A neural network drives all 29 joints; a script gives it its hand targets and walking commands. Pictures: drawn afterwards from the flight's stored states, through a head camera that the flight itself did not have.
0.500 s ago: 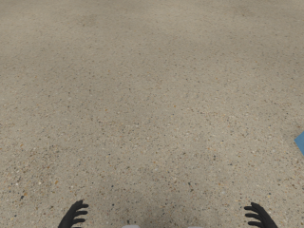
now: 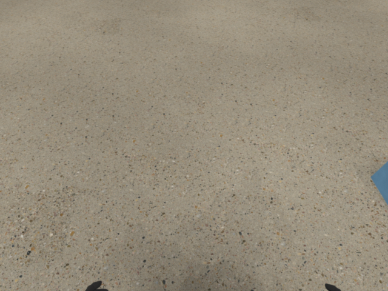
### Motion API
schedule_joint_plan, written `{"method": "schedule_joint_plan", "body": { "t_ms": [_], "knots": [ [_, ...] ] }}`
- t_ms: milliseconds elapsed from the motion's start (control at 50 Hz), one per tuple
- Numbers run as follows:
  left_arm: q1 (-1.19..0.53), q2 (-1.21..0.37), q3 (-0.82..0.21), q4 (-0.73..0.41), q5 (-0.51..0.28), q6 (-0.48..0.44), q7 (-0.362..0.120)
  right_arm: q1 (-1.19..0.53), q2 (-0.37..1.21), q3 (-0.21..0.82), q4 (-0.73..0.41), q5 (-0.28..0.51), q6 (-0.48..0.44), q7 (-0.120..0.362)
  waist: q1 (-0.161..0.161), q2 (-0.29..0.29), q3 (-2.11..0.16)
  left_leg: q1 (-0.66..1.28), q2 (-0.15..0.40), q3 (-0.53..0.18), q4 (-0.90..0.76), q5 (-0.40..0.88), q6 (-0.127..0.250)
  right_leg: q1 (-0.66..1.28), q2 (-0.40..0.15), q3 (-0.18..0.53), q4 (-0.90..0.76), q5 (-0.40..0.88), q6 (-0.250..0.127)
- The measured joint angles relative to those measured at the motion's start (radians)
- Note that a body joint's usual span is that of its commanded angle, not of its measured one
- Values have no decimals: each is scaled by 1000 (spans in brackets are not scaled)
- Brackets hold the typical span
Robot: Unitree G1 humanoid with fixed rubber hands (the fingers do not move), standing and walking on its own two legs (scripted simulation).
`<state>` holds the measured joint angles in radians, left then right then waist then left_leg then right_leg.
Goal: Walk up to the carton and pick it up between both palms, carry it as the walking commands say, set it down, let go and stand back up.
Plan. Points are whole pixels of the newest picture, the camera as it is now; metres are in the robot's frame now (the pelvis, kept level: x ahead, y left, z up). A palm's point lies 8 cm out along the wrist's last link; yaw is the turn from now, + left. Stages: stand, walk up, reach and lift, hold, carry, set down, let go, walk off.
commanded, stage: stand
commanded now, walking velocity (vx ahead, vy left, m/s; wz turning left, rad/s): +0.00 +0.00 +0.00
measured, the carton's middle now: out of the picture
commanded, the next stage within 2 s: walk up in 1.54 s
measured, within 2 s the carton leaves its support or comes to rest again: neither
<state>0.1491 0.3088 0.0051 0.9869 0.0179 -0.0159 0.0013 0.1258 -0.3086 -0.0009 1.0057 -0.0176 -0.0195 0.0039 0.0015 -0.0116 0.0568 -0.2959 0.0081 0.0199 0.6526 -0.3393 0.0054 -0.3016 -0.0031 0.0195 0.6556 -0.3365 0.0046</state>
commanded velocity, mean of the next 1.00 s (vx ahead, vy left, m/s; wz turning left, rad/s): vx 0.00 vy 0.00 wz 0.00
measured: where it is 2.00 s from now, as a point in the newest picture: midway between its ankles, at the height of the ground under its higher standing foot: outside the picture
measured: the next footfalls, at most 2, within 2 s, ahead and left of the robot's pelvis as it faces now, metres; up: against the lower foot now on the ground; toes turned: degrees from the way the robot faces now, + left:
none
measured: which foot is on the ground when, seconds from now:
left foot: down 0.00-1.00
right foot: down 0.00-1.00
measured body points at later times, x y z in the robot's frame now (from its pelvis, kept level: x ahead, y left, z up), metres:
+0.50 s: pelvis +0.01 +0.00 +0.02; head +0.02 +0.01 +0.47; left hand +0.09 +0.29 -0.12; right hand +0.10 -0.28 -0.11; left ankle +0.01 +0.12 -0.72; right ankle +0.01 -0.13 -0.72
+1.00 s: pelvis +0.01 +0.00 +0.02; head +0.02 +0.01 +0.47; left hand +0.09 +0.29 -0.11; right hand +0.10 -0.29 -0.11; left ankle +0.01 +0.12 -0.72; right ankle +0.01 -0.13 -0.72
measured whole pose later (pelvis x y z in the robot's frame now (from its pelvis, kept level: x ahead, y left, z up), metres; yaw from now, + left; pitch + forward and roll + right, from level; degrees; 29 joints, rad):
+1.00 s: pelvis +0.01 +0.00 +0.02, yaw +0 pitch -2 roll +0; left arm 0.11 0.32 0.00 1.11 0.01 -0.02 0.00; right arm 0.08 -0.32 0.00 1.13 -0.01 -0.02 0.00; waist 0.00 -0.01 0.06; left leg -0.11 0.00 0.03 0.35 -0.20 0.00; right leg -0.12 -0.01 0.02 0.36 -0.20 0.01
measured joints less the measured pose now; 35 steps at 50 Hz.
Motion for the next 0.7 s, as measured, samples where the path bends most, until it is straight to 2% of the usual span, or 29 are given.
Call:
{"method": "schedule_joint_plan", "body": {
  "t_ms": [340,700],
  "knots": [
    [-31,5,-4,85,-5,-4,1,-34,-5,2,91,8,-2,-2,1,1,2,124,-4,4,-200,94,0,123,-4,3,-201,95,7],
    [-41,5,-2,114,-7,-2,2,-48,-7,2,120,8,1,-1,-1,3,1,173,-5,4,-280,132,-1,172,-6,2,-281,132,8]
  ]
}}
